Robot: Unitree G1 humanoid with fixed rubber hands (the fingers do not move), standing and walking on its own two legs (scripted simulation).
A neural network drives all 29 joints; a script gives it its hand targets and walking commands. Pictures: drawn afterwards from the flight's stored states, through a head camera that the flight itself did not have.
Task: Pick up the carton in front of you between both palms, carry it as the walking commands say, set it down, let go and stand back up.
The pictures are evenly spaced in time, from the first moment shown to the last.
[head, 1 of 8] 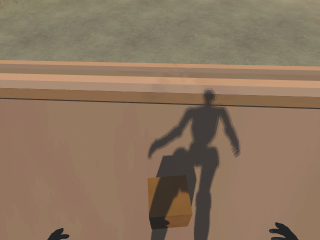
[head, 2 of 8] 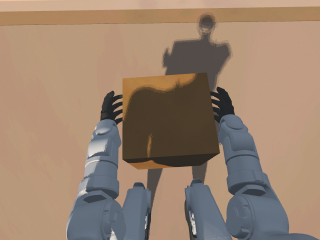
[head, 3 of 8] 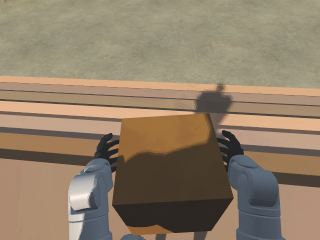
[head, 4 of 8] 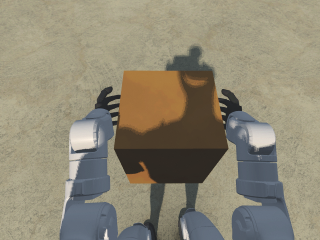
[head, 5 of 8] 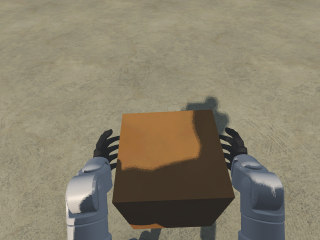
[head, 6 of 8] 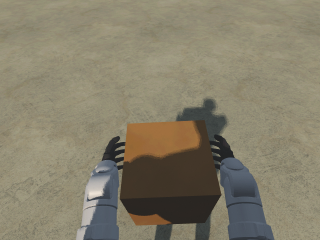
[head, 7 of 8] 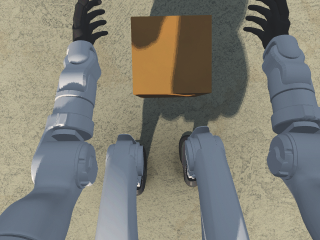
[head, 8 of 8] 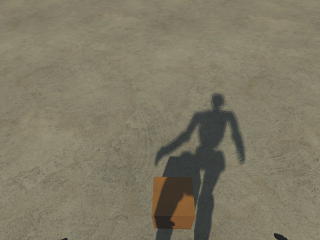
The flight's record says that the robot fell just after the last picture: no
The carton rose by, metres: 0.68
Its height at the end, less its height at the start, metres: -0.85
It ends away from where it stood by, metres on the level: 5.80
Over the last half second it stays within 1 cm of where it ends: yes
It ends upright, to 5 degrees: yes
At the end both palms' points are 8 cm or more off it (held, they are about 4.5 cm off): yes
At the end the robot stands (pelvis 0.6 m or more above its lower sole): yes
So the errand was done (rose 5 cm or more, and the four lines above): yes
